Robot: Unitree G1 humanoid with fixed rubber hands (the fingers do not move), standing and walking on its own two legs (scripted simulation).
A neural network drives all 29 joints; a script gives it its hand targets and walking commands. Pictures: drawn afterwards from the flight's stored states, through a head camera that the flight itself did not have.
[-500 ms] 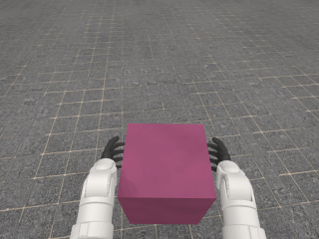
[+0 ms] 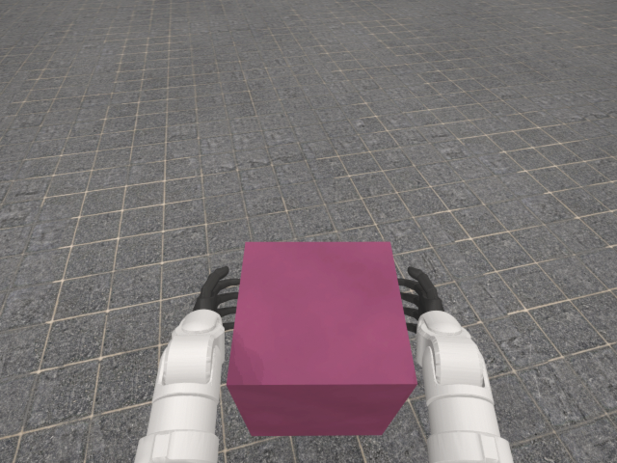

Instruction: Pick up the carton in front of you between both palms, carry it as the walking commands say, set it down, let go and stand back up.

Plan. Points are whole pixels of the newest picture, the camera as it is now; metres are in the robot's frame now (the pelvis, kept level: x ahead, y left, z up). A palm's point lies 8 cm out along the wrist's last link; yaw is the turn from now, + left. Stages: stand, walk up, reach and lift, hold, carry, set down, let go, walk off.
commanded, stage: hold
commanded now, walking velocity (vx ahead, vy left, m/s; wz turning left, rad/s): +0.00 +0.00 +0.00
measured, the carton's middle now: (317, 343) +0.29 +0.00 -0.05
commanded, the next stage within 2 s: set down in 0.78 s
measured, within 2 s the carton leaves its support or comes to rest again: neither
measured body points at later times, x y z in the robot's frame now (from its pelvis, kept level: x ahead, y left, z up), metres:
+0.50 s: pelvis +0.00 +0.04 +0.00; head -0.05 +0.06 +0.45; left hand +0.32 +0.17 +0.04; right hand +0.29 -0.13 +0.04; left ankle +0.04 +0.14 -0.74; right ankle +0.01 -0.09 -0.74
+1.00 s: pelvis +0.01 +0.03 +0.00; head -0.02 +0.03 +0.45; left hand +0.34 +0.16 +0.02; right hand +0.32 -0.14 +0.03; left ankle +0.04 +0.14 -0.74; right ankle +0.01 -0.09 -0.74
